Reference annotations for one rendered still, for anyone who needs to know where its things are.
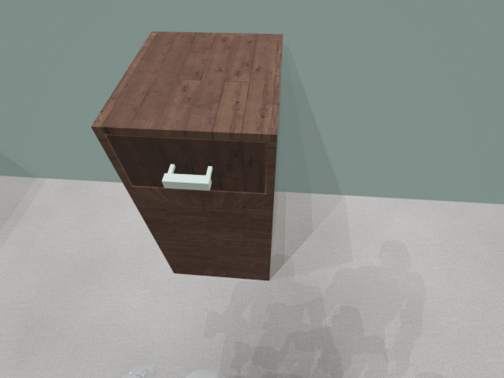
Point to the drawer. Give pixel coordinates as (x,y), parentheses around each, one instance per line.
(238,165)

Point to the handle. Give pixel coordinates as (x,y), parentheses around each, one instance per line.
(186,181)

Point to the cabinet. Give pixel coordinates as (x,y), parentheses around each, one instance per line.
(212,86)

